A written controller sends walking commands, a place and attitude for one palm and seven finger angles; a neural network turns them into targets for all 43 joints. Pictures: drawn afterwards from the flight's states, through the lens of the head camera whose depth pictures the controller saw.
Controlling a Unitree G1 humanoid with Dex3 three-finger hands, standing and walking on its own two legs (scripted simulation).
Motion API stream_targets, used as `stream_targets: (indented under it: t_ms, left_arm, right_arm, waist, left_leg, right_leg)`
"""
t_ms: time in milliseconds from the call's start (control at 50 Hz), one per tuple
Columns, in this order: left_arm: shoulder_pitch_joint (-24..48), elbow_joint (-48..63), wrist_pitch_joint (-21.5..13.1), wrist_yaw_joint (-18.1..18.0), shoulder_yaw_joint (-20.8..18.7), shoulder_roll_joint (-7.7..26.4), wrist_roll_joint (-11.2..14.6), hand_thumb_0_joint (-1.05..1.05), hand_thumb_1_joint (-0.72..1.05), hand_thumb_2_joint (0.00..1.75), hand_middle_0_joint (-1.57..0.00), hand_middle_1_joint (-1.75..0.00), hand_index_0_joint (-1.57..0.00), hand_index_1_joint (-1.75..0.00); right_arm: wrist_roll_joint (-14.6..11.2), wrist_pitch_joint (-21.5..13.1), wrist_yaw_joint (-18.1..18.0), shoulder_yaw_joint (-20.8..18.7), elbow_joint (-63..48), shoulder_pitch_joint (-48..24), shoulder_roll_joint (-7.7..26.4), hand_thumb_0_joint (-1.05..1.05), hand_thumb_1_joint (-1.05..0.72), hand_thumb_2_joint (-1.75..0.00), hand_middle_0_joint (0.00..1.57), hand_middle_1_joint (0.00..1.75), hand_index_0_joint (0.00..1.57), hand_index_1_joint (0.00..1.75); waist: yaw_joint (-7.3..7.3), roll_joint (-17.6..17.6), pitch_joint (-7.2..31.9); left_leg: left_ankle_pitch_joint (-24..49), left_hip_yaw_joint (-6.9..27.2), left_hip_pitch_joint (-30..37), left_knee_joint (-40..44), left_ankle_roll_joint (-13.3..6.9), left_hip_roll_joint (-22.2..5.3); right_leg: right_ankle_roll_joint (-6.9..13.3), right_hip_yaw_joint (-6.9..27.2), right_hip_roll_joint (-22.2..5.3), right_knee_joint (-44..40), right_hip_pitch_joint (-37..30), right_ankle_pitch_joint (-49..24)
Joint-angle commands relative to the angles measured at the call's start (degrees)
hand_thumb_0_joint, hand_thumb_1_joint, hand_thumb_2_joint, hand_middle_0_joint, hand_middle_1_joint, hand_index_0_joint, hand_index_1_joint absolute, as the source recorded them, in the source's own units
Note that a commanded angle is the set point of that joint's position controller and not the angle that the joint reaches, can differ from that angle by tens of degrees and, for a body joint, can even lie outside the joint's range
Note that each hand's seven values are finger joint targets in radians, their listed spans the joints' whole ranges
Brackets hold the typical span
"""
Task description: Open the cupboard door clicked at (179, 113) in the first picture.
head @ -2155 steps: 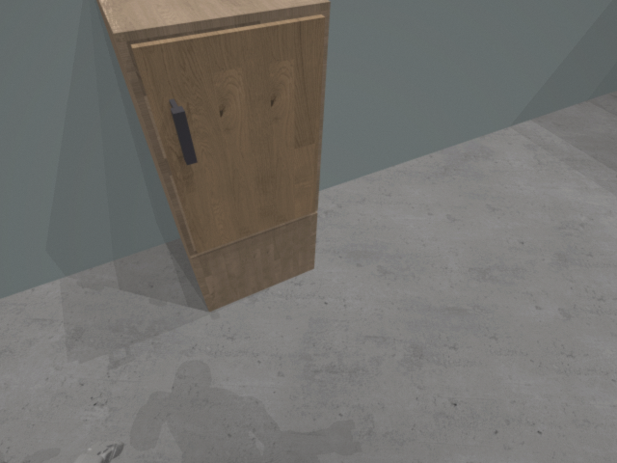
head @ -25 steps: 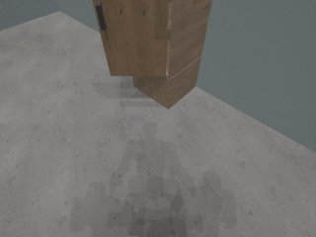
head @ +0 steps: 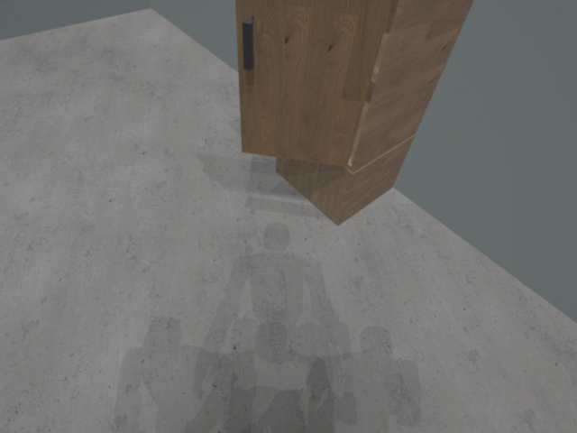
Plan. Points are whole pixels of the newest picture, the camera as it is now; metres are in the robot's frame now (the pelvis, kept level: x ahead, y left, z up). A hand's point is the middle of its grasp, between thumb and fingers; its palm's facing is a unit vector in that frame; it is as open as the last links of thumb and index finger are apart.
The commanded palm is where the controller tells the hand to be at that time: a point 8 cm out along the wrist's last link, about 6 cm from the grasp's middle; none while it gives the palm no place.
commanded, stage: take the last steps up to it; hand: left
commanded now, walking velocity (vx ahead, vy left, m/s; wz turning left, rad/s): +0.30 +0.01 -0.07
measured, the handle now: (249, 42) +1.04 +0.20 +0.02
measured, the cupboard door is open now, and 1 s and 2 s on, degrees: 42 42 42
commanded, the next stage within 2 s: come to a stop and stand still in 1.08 s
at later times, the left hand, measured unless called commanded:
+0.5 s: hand (203, 356) +0.25 +0.16 -0.15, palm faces +0.02 -0.98 -0.19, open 7.2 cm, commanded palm none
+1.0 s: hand (187, 273) +0.41 +0.23 -0.16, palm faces -0.02 -0.99 -0.14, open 7.4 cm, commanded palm none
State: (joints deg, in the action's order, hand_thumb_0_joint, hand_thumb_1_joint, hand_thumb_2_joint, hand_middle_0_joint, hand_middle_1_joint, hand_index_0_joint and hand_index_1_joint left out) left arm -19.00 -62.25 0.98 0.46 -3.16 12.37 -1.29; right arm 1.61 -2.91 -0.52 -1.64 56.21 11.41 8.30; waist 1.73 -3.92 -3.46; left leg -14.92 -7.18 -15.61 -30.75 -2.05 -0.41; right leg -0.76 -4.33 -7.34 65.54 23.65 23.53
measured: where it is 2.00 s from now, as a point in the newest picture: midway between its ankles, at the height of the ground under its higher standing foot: (278, 370)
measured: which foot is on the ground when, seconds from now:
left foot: down 0.00-0.32, up 0.34-0.68, down 0.70-1.00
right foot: up 0.00-0.28, down 0.30-0.72, up 0.74-1.00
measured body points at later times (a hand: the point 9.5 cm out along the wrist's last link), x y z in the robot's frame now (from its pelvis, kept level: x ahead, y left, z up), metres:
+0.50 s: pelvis +0.17 -0.02 +0.01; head +0.20 -0.02 +0.46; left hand +0.25 +0.21 -0.14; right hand +0.15 -0.25 -0.15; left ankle +0.17 +0.11 -0.67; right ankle +0.17 -0.11 -0.73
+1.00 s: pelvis +0.35 +0.06 +0.02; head +0.37 +0.08 +0.46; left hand +0.41 +0.29 -0.15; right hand +0.34 -0.18 -0.13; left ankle +0.36 +0.12 -0.73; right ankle +0.39 -0.10 -0.66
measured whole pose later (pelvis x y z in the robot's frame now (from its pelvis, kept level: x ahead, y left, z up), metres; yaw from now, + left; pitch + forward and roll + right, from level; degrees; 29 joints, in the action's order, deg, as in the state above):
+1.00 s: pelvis +0.35 +0.06 +0.02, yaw -4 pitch +0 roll -1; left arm -12.4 -59.5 -0.2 0.9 -3.1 10.9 -1.3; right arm 1.3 -4.1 -1.6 -1.6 61.2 17.9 8.3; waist 0.3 -2.6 -1.7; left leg -10.8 -9.0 -8.4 -19.0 -4.7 1.3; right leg -1.1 -2.4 -6.0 58.1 31.9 11.6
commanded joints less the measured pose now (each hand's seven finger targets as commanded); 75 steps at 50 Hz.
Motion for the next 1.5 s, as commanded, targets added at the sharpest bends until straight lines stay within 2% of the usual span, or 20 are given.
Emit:
stream_targets:
  t_ms: [0, 180, 240, 260, 300, 340, 420, 560, 640, 660, 700, 740, 840, 1120, 1180, 1200, 1240, 1280, 1340, 1480]
  left_arm:
    - [2.76, 5.8, -2.0, 0.85, -0.37, 0.74, 0.0, 0.0, 0.9, 0.9, -0.2, -0.3, -0.2, -0.3]
    - [12.82, 9.92, -2.18, 1.09, -0.2, 1.01, -0.01, 0.0, 0.9, 0.9, -0.2, -0.3, -0.2, -0.3]
    - [8.59, 8.55, -2.68, 1.02, -0.72, 2.07, -0.14, 0.0, 0.9, 0.9, -0.2, -0.3, -0.2, -0.3]
    - [2.7, 6.66, -3.22, 0.8, -1.34, 4.06, -0.24, 0.0, 0.9, 0.9, -0.2, -0.3, -0.2, -0.3]
    - [-10.14, 2.97, -4.05, -0.12, -3.31, 13.04, 0.18, 0.0, 0.9, 0.9, -0.2, -0.3, -0.2, -0.3]
    - [-3.83, 4.62, -4.28, -1.03, -2.4, 8.68, 0.61, 0.0, 0.9, 0.9, -0.2, -0.3, -0.2, -0.3]
    - [1.91, 5.66, -5.41, -1.1, -0.69, 3.46, 0.67, 0.0, 0.9, 0.9, -0.2, -0.3, -0.2, -0.3]
    - [-0.96, 2.4, -5.84, -0.61, -1.21, 5.58, 0.15, 0.0, 0.9, 0.9, -0.2, -0.3, -0.2, -0.3]
    - [0.13, 1.57, -4.94, -0.38, -1.38, 5.99, 0.29, 0.0, 0.9, 0.9, -0.2, -0.3, -0.2, -0.3]
    - [0.29, 1.95, -4.74, -0.17, -1.08, 4.98, 0.3, 0.0, 0.9, 0.9, -0.2, -0.3, -0.2, -0.3]
    - [0.34, 5.27, -4.63, 0.12, -0.05, 1.21, 0.65, 0.0, 0.9, 0.9, -0.2, -0.3, -0.2, -0.3]
    - [5.01, 5.6, -4.49, -0.08, -0.32, 2.22, 0.03, 0.0, 0.9, 0.9, -0.2, -0.3, -0.2, -0.3]
    - [0.44, 3.1, -2.73, 0.68, -0.28, 0.05, -0.18, 0.0, 0.9, 0.9, -0.2, -0.3, -0.2, -0.3]
    - [14.12, 7.75, -2.07, 0.41, 0.88, -0.45, 0.03, 0.0, 0.9, 0.9, -0.2, -0.3, -0.2, -0.3]
    - [9.44, 6.07, -2.69, 0.0, 0.77, 0.64, 0.08, 0.0, 0.9, 0.9, -0.2, -0.3, -0.2, -0.3]
    - [4.16, 4.47, -3.3, -0.56, 0.19, 2.95, 0.07, 0.0, 0.9, 0.9, -0.2, -0.3, -0.2, -0.3]
    - [-2.55, 1.57, -3.76, -1.66, -0.18, 8.26, 1.02, 0.0, 0.9, 0.9, -0.2, -0.3, -0.2, -0.3]
    - [3.58, 3.31, -3.13, -2.8, 0.05, 6.54, 0.52, 0.0, 0.9, 0.9, -0.2, -0.3, -0.2, -0.3]
    - [6.59, 4.29, -2.75, -3.51, -0.48, 6.16, 0.61, 0.0, 0.9, 0.9, -0.2, -0.3, -0.2, -0.3]
    - [10.9, 6.47, -0.8, -3.23, -2.03, 6.7, -0.08, 0.0, 0.9, 0.9, -0.2, -0.3, -0.2, -0.3]
  right_arm:
    - [-0.18, -1.19, -0.88, -1.73, 1.28, 7.58, 9.12, 0.0, -0.9, -0.9, 0.2, 0.3, 0.2, 0.3]
    - [0.3, -0.95, -0.44, -1.88, 4.15, 10.92, 9.37, 0.0, -0.9, -0.9, 0.2, 0.3, 0.2, 0.3]
    - [0.33, -0.49, -0.46, -1.58, 4.91, 10.98, 9.32, 0.0, -0.9, -0.9, 0.2, 0.3, 0.2, 0.3]
    - [-0.15, -0.6, -0.33, -1.35, 4.91, 10.65, 8.55, 0.0, -0.9, -0.9, 0.2, 0.3, 0.2, 0.3]
    - [-1.06, -0.58, 0.35, -1.1, 2.08, 9.17, 6.06, 0.0, -0.9, -0.9, 0.2, 0.3, 0.2, 0.3]
    - [-0.76, -0.42, 0.37, -1.86, 1.69, 3.43, 7.19, 0.0, -0.9, -0.9, 0.2, 0.3, 0.2, 0.3]
    - [-0.22, 1.33, 0.95, -1.33, 3.55, 6.54, 3.13, 0.0, -0.9, -0.9, 0.2, 0.3, 0.2, 0.3]
    - [-0.27, 0.95, 2.31, -1.57, 0.22, -0.58, 2.37, 0.0, -0.9, -0.9, 0.2, 0.3, 0.2, 0.3]
    - [0.0, -0.24, 2.08, -2.06, 1.27, 3.14, 4.88, 0.0, -0.9, -0.9, 0.2, 0.3, 0.2, 0.3]
    - [0.15, -0.63, 1.53, -2.69, 2.66, 8.39, 7.83, 0.0, -0.9, -0.9, 0.2, 0.3, 0.2, 0.3]
    - [0.85, -0.49, 0.07, -4.55, 4.49, 20.65, 16.69, 0.0, -0.9, -0.9, 0.2, 0.3, 0.2, 0.3]
    - [0.29, -0.26, -0.49, -3.42, 3.26, 14.75, 13.12, 0.0, -0.9, -0.9, 0.2, 0.3, 0.2, 0.3]
    - [-0.36, -2.04, -1.1, -1.31, 2.44, 9.06, 7.67, 0.0, -0.9, -0.9, 0.2, 0.3, 0.2, 0.3]
    - [0.42, -0.8, -1.4, -0.82, 6.99, 16.59, 6.8, 0.0, -0.9, -0.9, 0.2, 0.3, 0.2, 0.3]
    - [-0.05, -0.22, -1.59, -0.29, 7.87, 16.33, 5.54, 0.0, -0.9, -0.9, 0.2, 0.3, 0.2, 0.3]
    - [-0.64, -0.35, -1.59, -0.08, 7.42, 15.83, 4.12, 0.0, -0.9, -0.9, 0.2, 0.3, 0.2, 0.3]
    - [-1.82, 0.88, -1.71, 0.1, 6.7, 16.44, 3.16, 0.0, -0.9, -0.9, 0.2, 0.3, 0.2, 0.3]
    - [-2.06, 2.65, -2.05, -0.17, 6.62, 14.74, 1.47, 0.0, -0.9, -0.9, 0.2, 0.3, 0.2, 0.3]
    - [-2.02, 3.99, -1.93, -0.64, 6.8, 12.88, 2.6, 0.0, -0.9, -0.9, 0.2, 0.3, 0.2, 0.3]
    - [-1.02, 5.61, -0.99, -1.93, 4.14, 10.69, 2.65, 0.0, -0.9, -0.9, 0.2, 0.3, 0.2, 0.3]
  waist:
    - [-1.57, 10.91, 0.23]
    - [-2.8, 7.77, -1.95]
    - [-0.43, 5.04, -0.08]
    - [2.13, 2.54, 2.81]
    - [5.73, -14.47, 8.46]
    - [3.62, -5.49, 1.71]
    - [-1.87, -1.4, 2.01]
    - [-0.28, -1.77, 0.81]
    - [-3.38, -1.09, -0.23]
    - [-5.84, 4.4, 1.7]
    - [-9.54, 23.58, 8.82]
    - [-7.1, 12.21, 3.45]
    - [-1.77, 10.16, 2.51]
    - [-4.4, 9.9, -0.61]
    - [-1.87, 7.94, 1.51]
    - [0.09, 3.84, 5.13]
    - [0.65, -3.67, 11.01]
    - [-1.14, -4.07, 7.83]
    - [-1.43, -5.96, 8.89]
    - [-3.24, -4.25, 5.59]
  left_leg:
    - [3.09, 13.05, 4.92, 21.41, -7.16, -16.09]
    - [8.42, 9.0, 7.98, 19.7, -8.04, -16.12]
    - [11.15, 5.83, 5.79, 10.79, -5.12, -12.92]
    - [11.54, 3.21, 1.65, 1.68, -3.15, -9.48]
    - [-20.58, -1.37, -19.22, -28.84, 1.5, 0.68]
    - [-12.02, 7.29, -23.62, -36.75, 1.43, -4.46]
    - [-2.73, 5.53, -14.78, -28.4, 3.89, -6.58]
    - [1.52, 2.07, -11.95, -8.84, 4.17, -4.49]
    - [4.93, -0.39, 4.13, 2.06, 3.05, -1.27]
    - [1.63, 2.17, 12.92, 3.97, 1.87, -2.74]
    - [-6.25, 32.5, 23.87, 16.51, -8.14, -23.82]
    - [-6.36, 29.18, 13.07, 18.67, -9.16, -22.54]
    - [9.52, 12.23, 7.02, 20.7, -5.03, -15.99]
    - [26.88, 6.93, 12.02, 15.64, -5.94, -15.16]
    - [27.85, 4.53, 8.3, 6.5, -2.53, -11.75]
    - [24.66, 2.71, 1.46, 0.65, -0.1, -8.74]
    - [-15.96, 0.97, -6.4, -10.64, 4.83, -2.02]
    - [-19.75, 4.39, -3.4, -15.36, 4.56, -3.18]
    - [-16.93, 5.25, -5.36, -15.93, 5.15, -2.37]
    - [-3.55, 4.12, 1.75, -5.96, 5.39, -1.07]
  right_leg:
    - [0.3, 2.71, -1.33, -2.23, 8.77, -6.35]
    - [0.42, -0.26, 1.63, -26.12, 1.86, -9.75]
    - [1.45, -2.54, 4.48, -34.59, -10.41, -12.26]
    - [2.64, 0.01, 3.57, -37.64, -20.6, -13.22]
    - [13.61, 30.41, -18.66, -49.98, -37.05, -13.44]
    - [13.18, 25.95, -16.01, -52.09, -27.27, -14.04]
    - [9.54, 8.3, -9.91, -54.13, -16.44, -24.12]
    - [9.93, 6.39, -9.26, -54.37, -17.66, -18.2]
    - [6.78, 3.77, -6.17, -47.73, -8.99, -10.91]
    - [5.46, 1.85, -3.93, -38.18, -4.21, -11.84]
    - [1.58, -3.46, 6.82, -5.94, 11.19, 9.85]
    - [2.52, 3.2, 2.19, 5.62, 14.16, 4.0]
    - [0.48, 3.9, 0.21, 0.7, 10.01, -9.02]
    - [1.2, -1.32, 3.28, -28.01, 2.17, -9.78]
    - [1.95, -1.67, 4.91, -38.39, -11.59, -17.65]
    - [2.96, 3.21, 1.29, -37.68, -23.67, -36.12]
    - [12.46, 14.97, -16.48, -39.84, -32.54, -68.07]
    - [14.19, 12.09, -15.0, -41.08, -22.8, -70.8]
    - [12.78, 8.69, -12.95, -40.23, -23.58, -71.96]
    - [9.41, 6.38, -10.16, -41.37, -10.24, -41.08]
